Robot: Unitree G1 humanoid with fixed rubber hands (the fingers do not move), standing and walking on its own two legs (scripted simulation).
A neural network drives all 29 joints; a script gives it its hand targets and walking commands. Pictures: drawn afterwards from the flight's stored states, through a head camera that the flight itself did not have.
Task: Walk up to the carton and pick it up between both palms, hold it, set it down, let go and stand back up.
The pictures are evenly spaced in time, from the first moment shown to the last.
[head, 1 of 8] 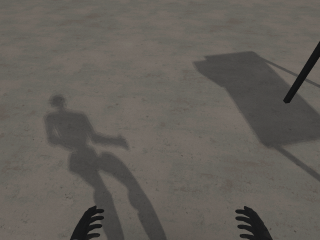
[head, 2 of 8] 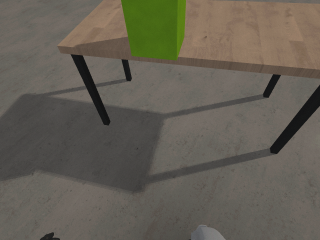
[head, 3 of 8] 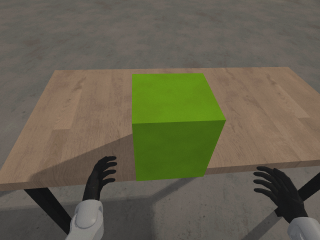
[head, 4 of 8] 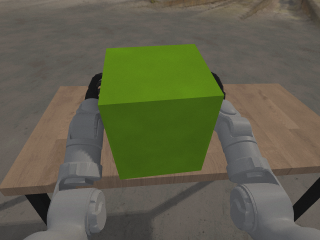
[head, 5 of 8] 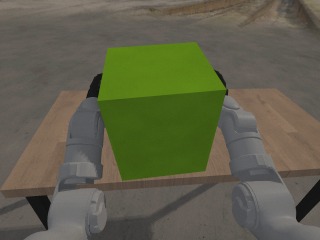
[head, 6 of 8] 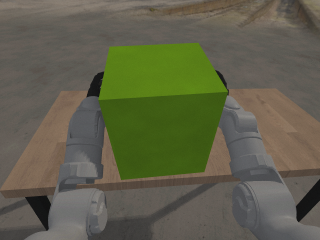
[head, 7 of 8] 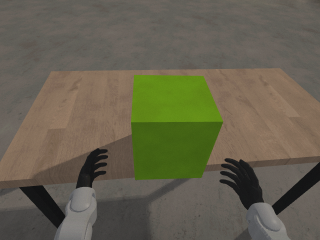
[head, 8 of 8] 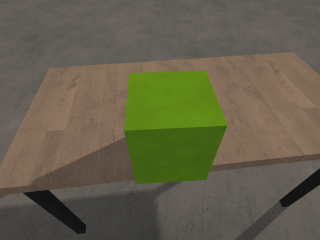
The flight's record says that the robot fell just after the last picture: no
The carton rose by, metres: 0.17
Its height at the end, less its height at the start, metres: +0.00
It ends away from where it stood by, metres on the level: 0.02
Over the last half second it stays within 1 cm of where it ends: yes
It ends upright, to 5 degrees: yes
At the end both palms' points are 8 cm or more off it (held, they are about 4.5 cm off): yes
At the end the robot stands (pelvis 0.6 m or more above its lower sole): yes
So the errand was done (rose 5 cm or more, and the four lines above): yes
